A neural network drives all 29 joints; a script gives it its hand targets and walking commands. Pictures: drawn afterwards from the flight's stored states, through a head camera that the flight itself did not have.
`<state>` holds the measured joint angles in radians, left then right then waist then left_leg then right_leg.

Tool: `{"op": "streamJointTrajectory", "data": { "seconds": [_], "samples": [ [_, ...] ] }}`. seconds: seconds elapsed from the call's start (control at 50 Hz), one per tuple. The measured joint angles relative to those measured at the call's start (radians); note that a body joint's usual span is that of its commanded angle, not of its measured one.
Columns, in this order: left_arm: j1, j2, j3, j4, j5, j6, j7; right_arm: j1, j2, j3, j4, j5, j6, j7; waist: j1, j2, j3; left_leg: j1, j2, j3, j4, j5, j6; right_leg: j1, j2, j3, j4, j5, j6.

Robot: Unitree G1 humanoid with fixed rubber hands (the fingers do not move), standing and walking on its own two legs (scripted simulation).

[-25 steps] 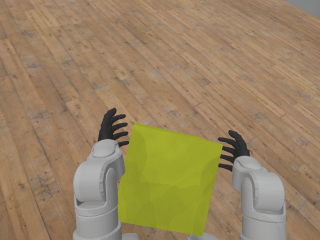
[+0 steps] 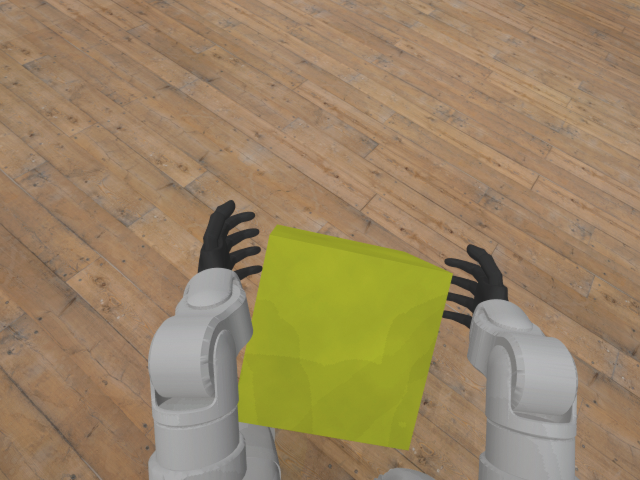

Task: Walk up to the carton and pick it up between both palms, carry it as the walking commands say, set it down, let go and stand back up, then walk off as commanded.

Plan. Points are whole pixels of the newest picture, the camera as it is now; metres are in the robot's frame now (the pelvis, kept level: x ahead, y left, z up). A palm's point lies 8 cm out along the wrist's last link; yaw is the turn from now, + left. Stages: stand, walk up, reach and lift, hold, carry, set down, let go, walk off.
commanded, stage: carry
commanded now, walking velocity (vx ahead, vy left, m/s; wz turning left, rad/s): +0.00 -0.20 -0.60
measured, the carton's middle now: (333, 320) +0.32 +0.03 -0.05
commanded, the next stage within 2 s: none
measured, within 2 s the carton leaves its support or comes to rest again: neither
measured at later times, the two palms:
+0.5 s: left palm (360, 150) +0.46 +0.03 +0.14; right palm (572, 274) +0.35 -0.23 +0.10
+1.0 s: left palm (480, 126) +0.54 -0.13 +0.14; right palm out of the picture +0.41 -0.38 +0.11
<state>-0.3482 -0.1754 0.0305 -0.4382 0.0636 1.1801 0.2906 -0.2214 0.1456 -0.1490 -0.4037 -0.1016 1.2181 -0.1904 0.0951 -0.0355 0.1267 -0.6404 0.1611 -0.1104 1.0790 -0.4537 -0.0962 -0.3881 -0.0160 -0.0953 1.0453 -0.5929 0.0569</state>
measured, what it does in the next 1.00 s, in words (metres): walks ahead, turning right: right foot, then left foot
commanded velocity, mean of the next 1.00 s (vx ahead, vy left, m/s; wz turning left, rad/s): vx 0.00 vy -0.20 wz -0.60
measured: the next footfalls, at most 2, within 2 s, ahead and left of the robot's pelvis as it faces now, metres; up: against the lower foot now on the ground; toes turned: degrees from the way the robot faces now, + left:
right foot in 0.42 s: +0.16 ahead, -0.09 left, +0.00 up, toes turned -18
left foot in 0.70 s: +0.20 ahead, +0.02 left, +0.00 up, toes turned -7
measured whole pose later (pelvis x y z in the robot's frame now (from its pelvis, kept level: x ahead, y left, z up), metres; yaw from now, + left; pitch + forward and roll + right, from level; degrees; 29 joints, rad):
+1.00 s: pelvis +0.21 -0.13 +0.02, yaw -26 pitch -2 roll +1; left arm -0.30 -0.16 0.07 -0.44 0.07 1.20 0.26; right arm -0.25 0.15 -0.09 -0.42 -0.10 1.29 -0.24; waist 0.04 0.01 0.12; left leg -0.13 0.18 0.28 0.84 -0.63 -0.06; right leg -0.47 -0.03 -0.07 1.03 -0.40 -0.06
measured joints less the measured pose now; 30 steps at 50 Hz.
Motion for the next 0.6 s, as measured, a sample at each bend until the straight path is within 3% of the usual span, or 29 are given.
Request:
{"op": "streamJointTrajectory", "data": {
  "seconds": [0.12,0.18,0.24,0.38,0.42,0.48,0.54,0.6],
  "samples": [
    [0.004,0.000,0.001,-0.001,0.000,-0.007,0.001,-0.003,0.000,0.001,-0.005,0.000,0.015,0.008,0.019,-0.006,0.040,0.164,0.003,0.151,-0.032,-0.096,0.079,-0.014,0.045,0.026,0.350,0.051,0.001],
    [0.004,0.000,0.004,-0.001,0.000,-0.013,0.001,-0.008,0.000,0.001,-0.009,0.000,0.016,0.008,0.026,-0.005,0.040,0.259,0.003,0.232,-0.113,-0.097,0.089,-0.024,0.045,0.027,0.387,0.099,-0.012],
    [0.004,0.000,0.007,0.000,0.000,-0.014,0.001,-0.009,0.001,0.006,-0.010,0.000,0.017,0.003,0.007,-0.004,0.040,0.337,0.003,0.297,-0.175,-0.100,0.092,-0.055,0.037,0.027,0.382,0.114,-0.030],
    [0.006,0.000,0.008,-0.001,0.002,0.005,-0.002,-0.005,0.000,0.013,-0.031,0.000,0.049,-0.008,-0.073,-0.002,0.037,0.466,0.003,0.374,-0.245,-0.132,0.077,-0.074,0.017,0.022,0.067,0.202,-0.083],
    [0.007,0.000,0.009,-0.001,0.004,0.010,-0.003,-0.006,0.000,0.015,-0.039,0.000,0.061,-0.012,-0.080,0.008,0.022,0.472,0.010,0.386,-0.226,-0.157,0.063,-0.074,0.028,0.022,-0.068,0.229,-0.103],
    [0.011,0.001,0.015,-0.001,0.006,0.010,-0.009,-0.015,0.001,0.018,-0.038,0.000,0.068,-0.018,-0.078,0.061,0.009,0.406,0.059,0.364,-0.044,-0.151,0.055,-0.038,0.080,0.024,-0.133,0.118,-0.136],
    [0.022,0.004,0.025,0.000,0.006,0.010,-0.015,-0.014,0.001,0.032,-0.031,0.000,0.072,-0.025,-0.097,0.057,0.010,0.288,0.003,0.312,0.216,-0.172,0.053,-0.039,0.088,0.026,-0.126,0.110,-0.157],
    [0.024,0.004,0.027,-0.001,0.006,0.007,-0.022,-0.016,0.001,0.034,-0.038,0.000,0.073,-0.031,-0.099,0.054,0.008,0.216,-0.050,0.310,0.154,-0.174,0.053,-0.040,0.106,0.026,-0.164,0.120,-0.170]
  ]
}}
